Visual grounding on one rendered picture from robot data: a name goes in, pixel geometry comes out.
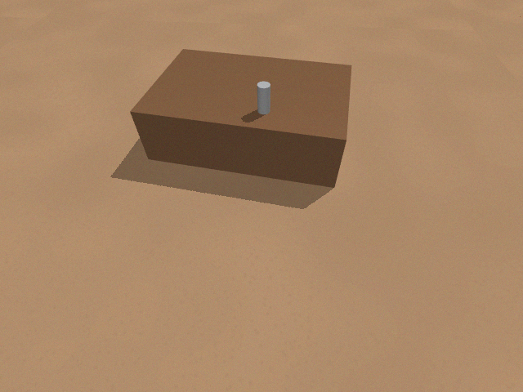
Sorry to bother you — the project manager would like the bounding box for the can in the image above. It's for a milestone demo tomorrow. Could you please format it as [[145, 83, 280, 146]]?
[[257, 82, 270, 114]]

